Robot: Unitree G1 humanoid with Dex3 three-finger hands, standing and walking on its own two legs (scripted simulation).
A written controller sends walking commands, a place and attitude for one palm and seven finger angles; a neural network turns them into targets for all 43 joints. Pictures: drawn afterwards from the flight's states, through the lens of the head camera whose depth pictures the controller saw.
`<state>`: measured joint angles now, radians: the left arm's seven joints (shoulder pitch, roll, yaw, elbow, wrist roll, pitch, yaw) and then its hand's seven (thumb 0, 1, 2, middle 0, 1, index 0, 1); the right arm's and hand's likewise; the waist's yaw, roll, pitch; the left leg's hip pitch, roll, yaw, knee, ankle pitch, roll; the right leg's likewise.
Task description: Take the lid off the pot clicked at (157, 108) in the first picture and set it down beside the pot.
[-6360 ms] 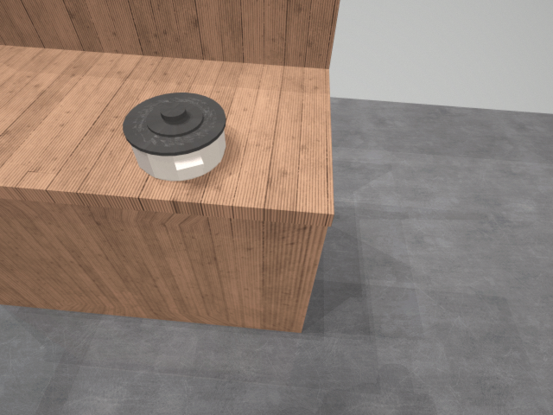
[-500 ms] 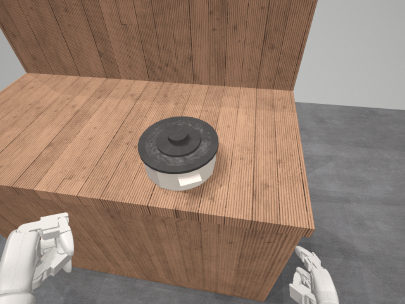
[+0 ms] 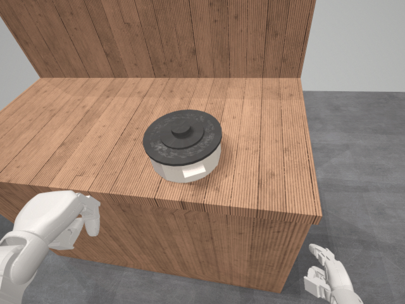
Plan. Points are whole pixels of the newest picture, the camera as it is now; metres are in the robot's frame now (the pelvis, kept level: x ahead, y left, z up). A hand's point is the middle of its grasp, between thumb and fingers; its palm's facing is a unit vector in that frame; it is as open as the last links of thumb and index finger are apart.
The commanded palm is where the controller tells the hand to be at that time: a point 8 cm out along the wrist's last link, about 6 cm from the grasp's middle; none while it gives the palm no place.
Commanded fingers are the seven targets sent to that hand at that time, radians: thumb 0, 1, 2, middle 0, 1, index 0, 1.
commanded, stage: reach forward and open the fingers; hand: left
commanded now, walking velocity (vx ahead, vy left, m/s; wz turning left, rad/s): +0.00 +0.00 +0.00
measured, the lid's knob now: (180, 128) +0.50 +0.11 +0.07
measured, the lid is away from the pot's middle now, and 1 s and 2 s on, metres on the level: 0.00 0.00 0.00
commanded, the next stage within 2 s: move the open hand above the knob in 0.66 s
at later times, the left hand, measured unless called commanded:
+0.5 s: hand (64, 200) +0.25 +0.27 +0.13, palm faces -0.14 -0.08 -0.99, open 9.5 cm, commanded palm +0.23 +0.27 +0.20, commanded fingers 0.00 -0.31 1.43 -0.82 -0.08 -0.82 -0.08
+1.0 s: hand (76, 178) +0.29 +0.26 +0.14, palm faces -0.18 -0.02 -0.98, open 10.2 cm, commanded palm +0.28 +0.25 +0.21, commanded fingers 0.00 -0.32 1.46 -0.83 -0.08 -0.83 -0.08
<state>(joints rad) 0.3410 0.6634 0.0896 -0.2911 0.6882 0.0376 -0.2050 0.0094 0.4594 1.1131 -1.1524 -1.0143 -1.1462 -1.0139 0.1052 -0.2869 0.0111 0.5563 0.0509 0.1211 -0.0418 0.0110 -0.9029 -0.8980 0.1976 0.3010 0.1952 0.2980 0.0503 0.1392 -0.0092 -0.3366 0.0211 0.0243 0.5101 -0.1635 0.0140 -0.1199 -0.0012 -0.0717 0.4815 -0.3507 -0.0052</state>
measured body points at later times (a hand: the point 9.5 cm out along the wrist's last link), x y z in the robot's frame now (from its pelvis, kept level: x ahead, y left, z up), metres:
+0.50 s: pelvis -0.03 +0.03 +0.00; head -0.01 +0.00 +0.45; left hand +0.25 +0.28 +0.18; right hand +0.18 -0.18 -0.10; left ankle +0.07 +0.11 -0.73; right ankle -0.06 -0.11 -0.73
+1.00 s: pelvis -0.04 +0.03 +0.00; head -0.03 -0.01 +0.45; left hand +0.30 +0.26 +0.19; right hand +0.17 -0.19 -0.10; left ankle +0.07 +0.11 -0.73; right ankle -0.06 -0.11 -0.73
